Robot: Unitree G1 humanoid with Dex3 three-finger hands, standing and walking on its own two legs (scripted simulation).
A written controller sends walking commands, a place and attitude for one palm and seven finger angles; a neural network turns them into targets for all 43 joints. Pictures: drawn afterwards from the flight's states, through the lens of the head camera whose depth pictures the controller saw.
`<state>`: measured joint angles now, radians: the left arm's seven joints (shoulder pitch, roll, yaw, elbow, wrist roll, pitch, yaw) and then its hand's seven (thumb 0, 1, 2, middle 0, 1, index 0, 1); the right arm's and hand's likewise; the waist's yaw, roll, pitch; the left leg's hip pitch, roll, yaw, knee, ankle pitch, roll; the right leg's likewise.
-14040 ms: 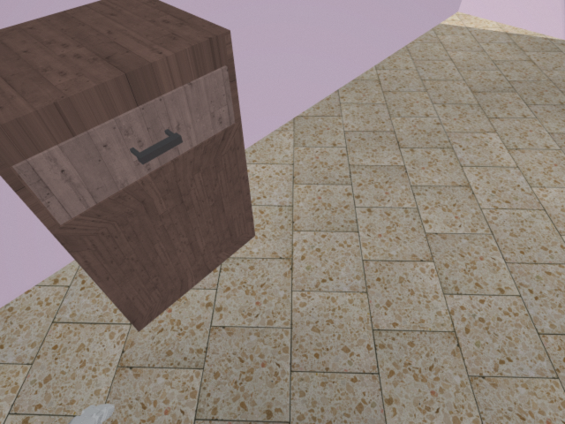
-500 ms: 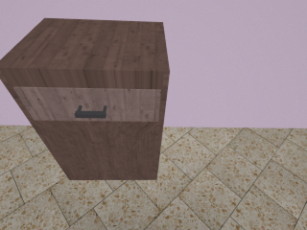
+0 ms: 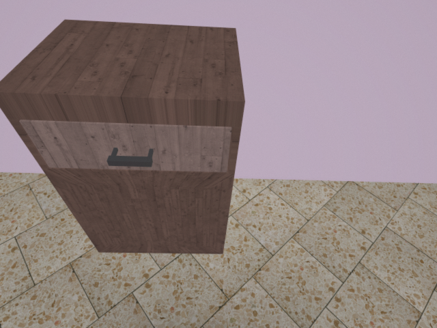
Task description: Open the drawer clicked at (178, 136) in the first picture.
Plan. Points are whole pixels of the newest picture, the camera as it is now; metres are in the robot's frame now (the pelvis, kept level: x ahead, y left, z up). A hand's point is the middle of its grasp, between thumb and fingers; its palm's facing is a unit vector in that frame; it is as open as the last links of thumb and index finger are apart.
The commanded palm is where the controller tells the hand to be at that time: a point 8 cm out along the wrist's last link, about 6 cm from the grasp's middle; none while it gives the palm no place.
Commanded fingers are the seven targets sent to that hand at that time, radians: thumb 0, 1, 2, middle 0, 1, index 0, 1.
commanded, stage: look again from close up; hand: left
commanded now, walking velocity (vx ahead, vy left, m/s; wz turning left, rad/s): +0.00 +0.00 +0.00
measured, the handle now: (131, 156) +0.54 +0.27 -0.07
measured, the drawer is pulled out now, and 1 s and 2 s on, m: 0.00 0.00 0.00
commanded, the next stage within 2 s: shuffle to correct the standing spot in 0.20 s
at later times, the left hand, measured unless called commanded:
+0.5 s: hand out of the picture -0.02 +0.16 -0.18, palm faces +0.10 -0.98 -0.15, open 7.4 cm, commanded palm none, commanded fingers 0.00 0.90 0.90 -0.20 -0.30 -0.20 -0.30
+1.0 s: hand out of the picture +0.03 +0.18 -0.17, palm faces +0.03 -0.98 -0.18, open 7.4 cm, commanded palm none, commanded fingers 0.00 0.90 0.90 -0.20 -0.30 -0.20 -0.30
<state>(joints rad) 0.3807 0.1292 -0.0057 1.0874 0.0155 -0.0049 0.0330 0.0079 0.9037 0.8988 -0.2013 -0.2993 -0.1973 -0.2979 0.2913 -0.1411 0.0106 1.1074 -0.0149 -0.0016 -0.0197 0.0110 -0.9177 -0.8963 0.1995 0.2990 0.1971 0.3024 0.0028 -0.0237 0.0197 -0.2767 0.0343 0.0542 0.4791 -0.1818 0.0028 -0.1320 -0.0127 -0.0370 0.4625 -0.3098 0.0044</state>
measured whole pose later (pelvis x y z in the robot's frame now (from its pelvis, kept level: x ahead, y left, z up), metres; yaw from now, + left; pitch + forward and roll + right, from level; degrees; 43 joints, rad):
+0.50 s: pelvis +0.01 +0.01 -0.01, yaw +2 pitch -1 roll -1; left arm 0.39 0.13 0.03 1.06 0.02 0.00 0.03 0.01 0.90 0.90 -0.20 -0.30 -0.20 -0.30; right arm 0.33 -0.15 0.00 1.08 -0.02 0.02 0.00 0.01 -0.91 -0.90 0.20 0.30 0.20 0.30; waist 0.01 -0.01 0.01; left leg -0.32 0.03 0.04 0.58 -0.27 0.02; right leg -0.13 -0.03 -0.06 0.50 -0.36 0.01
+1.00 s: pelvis +0.03 +0.02 +0.00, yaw +0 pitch -1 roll +0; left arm 0.31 0.14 0.01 1.06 0.02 0.00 0.04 0.01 0.92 0.90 -0.20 -0.30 -0.20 -0.30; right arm 0.24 -0.16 0.00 1.09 -0.01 -0.01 -0.03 0.01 -0.94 -0.90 0.20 0.30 0.20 0.30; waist 0.00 -0.01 0.02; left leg -0.22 0.01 0.10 0.43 -0.21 0.03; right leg -0.16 -0.02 -0.06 0.45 -0.28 -0.01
